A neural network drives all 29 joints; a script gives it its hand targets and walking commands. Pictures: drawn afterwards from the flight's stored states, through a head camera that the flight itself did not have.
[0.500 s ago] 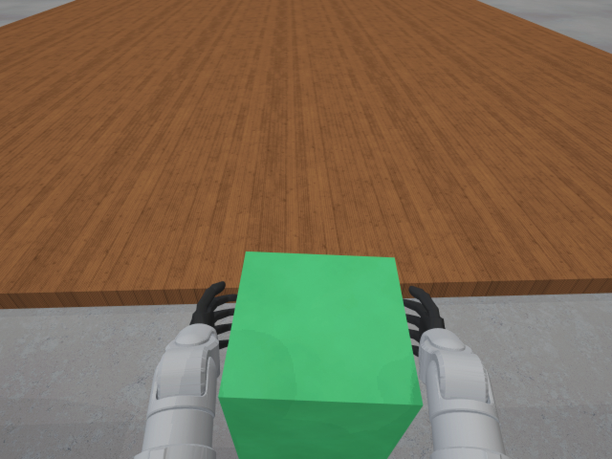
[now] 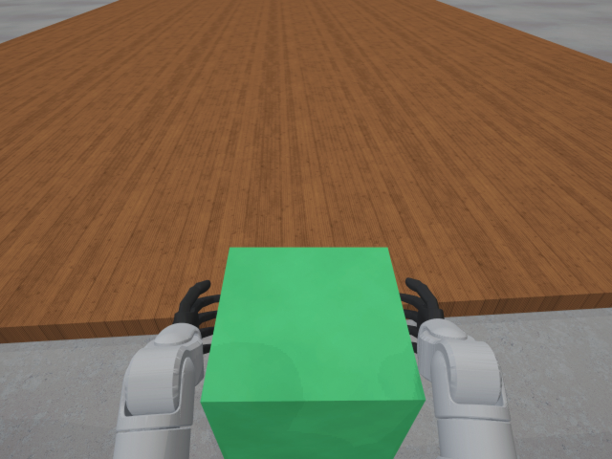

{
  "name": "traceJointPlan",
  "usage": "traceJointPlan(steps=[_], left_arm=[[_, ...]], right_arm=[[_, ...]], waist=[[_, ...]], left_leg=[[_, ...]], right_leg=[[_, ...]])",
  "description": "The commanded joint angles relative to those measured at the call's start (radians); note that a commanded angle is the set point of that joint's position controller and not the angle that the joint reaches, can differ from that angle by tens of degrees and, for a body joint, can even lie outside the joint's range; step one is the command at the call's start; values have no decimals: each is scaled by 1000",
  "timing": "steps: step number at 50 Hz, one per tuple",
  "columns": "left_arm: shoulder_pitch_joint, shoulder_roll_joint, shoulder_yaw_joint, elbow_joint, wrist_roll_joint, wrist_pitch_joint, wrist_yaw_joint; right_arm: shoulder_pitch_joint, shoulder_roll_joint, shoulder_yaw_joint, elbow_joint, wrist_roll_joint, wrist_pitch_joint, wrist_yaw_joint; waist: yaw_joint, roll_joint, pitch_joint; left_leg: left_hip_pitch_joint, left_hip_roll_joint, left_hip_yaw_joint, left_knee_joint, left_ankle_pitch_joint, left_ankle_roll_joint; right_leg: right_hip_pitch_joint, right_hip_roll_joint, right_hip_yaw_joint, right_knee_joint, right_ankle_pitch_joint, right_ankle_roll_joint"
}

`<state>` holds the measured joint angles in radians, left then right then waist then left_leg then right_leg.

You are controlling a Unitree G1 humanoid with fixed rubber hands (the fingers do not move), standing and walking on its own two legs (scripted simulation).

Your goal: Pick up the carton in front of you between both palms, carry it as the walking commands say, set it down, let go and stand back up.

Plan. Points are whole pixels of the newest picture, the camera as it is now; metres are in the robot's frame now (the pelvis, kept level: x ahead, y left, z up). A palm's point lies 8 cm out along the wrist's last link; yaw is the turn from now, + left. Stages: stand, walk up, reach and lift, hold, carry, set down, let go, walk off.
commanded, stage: carry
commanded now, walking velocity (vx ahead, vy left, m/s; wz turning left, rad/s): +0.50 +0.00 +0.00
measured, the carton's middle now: (308, 364) +0.28 +0.01 +0.03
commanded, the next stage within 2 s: none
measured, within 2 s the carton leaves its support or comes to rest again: neither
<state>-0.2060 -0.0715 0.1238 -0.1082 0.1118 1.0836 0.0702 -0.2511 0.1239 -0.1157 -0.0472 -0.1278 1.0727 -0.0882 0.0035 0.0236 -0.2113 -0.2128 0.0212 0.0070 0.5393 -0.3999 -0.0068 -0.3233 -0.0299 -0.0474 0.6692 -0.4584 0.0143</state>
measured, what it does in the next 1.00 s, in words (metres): walks ahead: left foot, then right foot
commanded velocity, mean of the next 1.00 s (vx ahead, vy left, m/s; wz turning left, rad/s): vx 0.29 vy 0.00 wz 0.00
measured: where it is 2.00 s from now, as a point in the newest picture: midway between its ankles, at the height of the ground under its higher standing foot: (337, 338)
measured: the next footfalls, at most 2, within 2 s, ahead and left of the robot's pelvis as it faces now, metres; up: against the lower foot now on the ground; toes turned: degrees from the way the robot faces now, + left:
left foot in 0.28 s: +0.22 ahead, +0.10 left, +0.00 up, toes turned +10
right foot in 0.68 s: +0.61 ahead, -0.08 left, +0.00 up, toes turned -9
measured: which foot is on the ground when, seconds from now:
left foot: down 0.00-0.06, up 0.08-0.26, down 0.28-0.66, up 0.68-0.98, down 1.00-1.00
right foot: down 0.00-0.28, up 0.30-0.66, down 0.68-1.00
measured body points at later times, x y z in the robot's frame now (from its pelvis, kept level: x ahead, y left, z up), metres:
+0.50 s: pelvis +0.28 +0.02 +0.01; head +0.28 +0.02 +0.46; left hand +0.57 +0.16 +0.10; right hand +0.55 -0.14 +0.09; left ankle +0.18 +0.09 -0.73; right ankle +0.28 -0.10 -0.67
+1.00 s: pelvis +0.56 -0.02 +0.00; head +0.61 -0.03 +0.44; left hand +0.93 +0.16 +0.15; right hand +0.96 -0.14 +0.15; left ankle +0.63 +0.08 -0.73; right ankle +0.57 -0.07 -0.73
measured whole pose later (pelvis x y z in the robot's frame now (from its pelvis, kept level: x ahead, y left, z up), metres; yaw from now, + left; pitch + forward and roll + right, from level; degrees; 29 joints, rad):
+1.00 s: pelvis +0.56 -0.02 +0.00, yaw +3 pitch +4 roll +0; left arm -0.79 -0.01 0.25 -0.08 0.04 1.32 0.15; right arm -0.79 0.01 -0.26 -0.09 -0.08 1.34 -0.13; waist 0.03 0.04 0.06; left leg -0.46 0.02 0.08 0.56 -0.15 0.05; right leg -0.34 0.01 -0.24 0.56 -0.29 -0.10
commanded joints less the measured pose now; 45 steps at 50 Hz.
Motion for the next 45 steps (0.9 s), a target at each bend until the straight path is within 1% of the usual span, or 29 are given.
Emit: traceJointPlan(steps=[1, 2, 3, 4, 5, 6, 7, 9, 11, 12, 13, 14, 15, 16, 17, 18, 20, 25, 28, 30, 31, 32, 33, 34, 35, 37, 40, 43, 45], left_arm=[[-494, -968, -711, -141, -442, 74, -227], [-453, -954, -698, -153, -433, 81, -221], [-435, -950, -683, -168, -414, 85, -213], [-437, -959, -685, -207, -395, 89, -204], [-426, -971, -700, -242, -383, 98, -195], [-415, -968, -713, -270, -375, 107, -191], [-404, -968, -730, -294, -376, 111, -193], [-443, -953, -746, -334, -408, 116, -205], [-452, -936, -759, -358, -443, 123, -221], [-463, -917, -764, -362, -452, 131, -228], [-495, -901, -767, -372, -464, 144, -236], [-507, -883, -766, -346, -471, 159, -243], [-514, -883, -767, -313, -476, 166, -249], [-489, -889, -754, -298, -469, 162, -251], [-462, -903, -732, -276, -454, 154, -251], [-451, -919, -724, -262, -440, 147, -248], [-439, -945, -722, -264, -415, 134, -234], [-431, -939, -716, -344, -366, 124, -185], [-544, -869, -722, -411, -378, 149, -168], [-637, -799, -721, -424, -404, 168, -161], [-691, -750, -703, -410, -408, 179, -159], [-717, -710, -675, -370, -407, 192, -159], [-771, -652, -654, -323, -411, 203, -158], [-805, -632, -638, -263, -430, 217, -155], [-844, -662, -648, -243, -448, 227, -158], [-963, -765, -672, -240, -512, 234, -171], [-1098, -843, -645, -203, -561, 242, -190], [-1174, -896, -604, -110, -562, 245, -200], [-1235, -904, -580, -61, -553, 241, -199]], right_arm=[[-494, 882, 714, -284, 421, 83, 219], [-494, 887, 719, -317, 431, 99, 223], [-508, 902, 729, -334, 451, 111, 230], [-531, 916, 738, -359, 476, 116, 240], [-493, 930, 733, -341, 477, 122, 249], [-428, 932, 721, -313, 468, 125, 253], [-370, 934, 714, -299, 458, 123, 254], [-362, 914, 714, -322, 438, 120, 243], [-368, 917, 705, -346, 425, 121, 226], [-350, 906, 693, -337, 412, 124, 219], [-331, 878, 680, -318, 395, 126, 214], [-329, 863, 661, -293, 375, 133, 209], [-351, 860, 650, -303, 365, 141, 204], [-369, 896, 668, -314, 379, 146, 207], [-409, 928, 700, -340, 409, 148, 215], [-437, 941, 716, -344, 429, 148, 222], [-448, 950, 730, -348, 457, 142, 238], [-473, 892, 741, -427, 510, 152, 262], [-530, 808, 727, -464, 512, 169, 251], [-630, 740, 703, -479, 509, 188, 234], [-680, 702, 694, -469, 504, 199, 225], [-737, 658, 682, -443, 499, 212, 216], [-756, 648, 680, -416, 490, 226, 209], [-789, 619, 666, -367, 480, 240, 201], [-828, 631, 638, -333, 473, 245, 191], [-903, 674, 602, -292, 467, 252, 180], [-1022, 761, 584, -229, 471, 256, 167], [-1078, 792, 557, -153, 452, 251, 155], [-1150, 817, 542, -111, 457, 245, 155]], waist=[[5, -31, -176], [31, -270, -220], [37, -368, -159], [41, -256, -101], [43, -150, -84], [42, -109, -100], [41, -111, -117], [26, -201, -145], [-7, -160, -194], [-26, -56, -230], [-41, 213, -200], [-43, 249, -150], [-48, 176, -120], [-37, 47, -128], [-28, -10, -122], [-25, -12, -119], [-29, 51, -100], [-33, 103, -29], [-35, 154, -12], [-2, 152, -98], [39, 123, -173], [91, 37, -246], [78, -240, -305], [79, -242, -338], [73, -179, -320], [44, -86, -262], [35, -156, -274], [29, -149, -287], [24, -145, -300]], left_leg=[[-80, 104, -12, 85, 379, 48], [-319, 19, 96, 299, 229, -6], [-553, -34, 114, 315, -68, -15], [-630, -17, 90, 343, -207, 0], [-689, -4, 100, 320, -230, 11], [-670, 3, 113, 247, -206, 13], [-614, -7, 140, 150, -150, 6], [-350, -56, 193, -4, 26, 14], [160, -53, 202, -135, 246, 39], [401, 38, 93, -150, 196, 73], [500, 268, -318, -272, 53, 155], [517, 384, -531, -301, 198, 239], [485, 412, -567, -273, 341, 289], [469, 395, -492, -262, 411, 274], [442, 373, -387, -268, 420, 236], [402, 337, -292, -278, 457, 184], [363, 282, -188, -310, 498, 144], [365, 191, -3, -317, 675, 135], [282, 167, 87, -284, 819, 115], [228, 135, 182, -48, 980, 73], [149, 82, 206, 150, 885, 42], [-49, 34, 178, 387, 608, 20], [-320, -89, 146, 689, -7, -5], [-374, -83, 23, 891, -114, 21], [-425, -34, -26, 928, -108, 47], [-358, 42, -67, 735, -34, 69], [-247, 26, 13, 446, -5, 56], [-163, -9, 65, 206, 6, 53], [-115, -32, 90, 98, 146, 57]], right_leg=[[328, -37, 4, -296, 165, -33], [537, -241, 286, -334, 213, -112], [641, -357, 454, -351, 484, -218], [655, -388, 473, -319, 736, -266], [691, -374, 438, -306, 822, -256], [717, -336, 352, -289, 843, -225], [707, -293, 274, -284, 839, -182], [534, -230, 123, -266, 759, -107], [193, -174, -53, -157, 599, -32], [-6, -132, -125, 5, 466, -2], [-243, -24, -148, 253, 177, 33], [-393, 27, -70, 402, -86, 20], [-460, -9, 2, 494, -102, -6], [-486, -36, 18, 529, -56, -30], [-490, -86, 34, 509, 9, -35], [-447, -106, 25, 443, 74, -30], [-411, -76, -29, 309, 146, -17], [-375, -19, -133, 24, 291, -6], [-179, 42, -226, -129, 399, -28], [106, 105, -286, -185, 437, -51], [306, 84, -263, -193, 465, -62], [533, -34, -91, -186, 477, -107], [688, -334, 382, -221, 670, -230], [660, -402, 497, -278, 785, -308], [617, -386, 445, -270, 794, -301], [429, -307, 232, -263, 835, -228], [307, -235, 55, -283, 841, -191], [288, -215, -25, -241, 924, -198], [292, -207, -51, -188, 956, -195]])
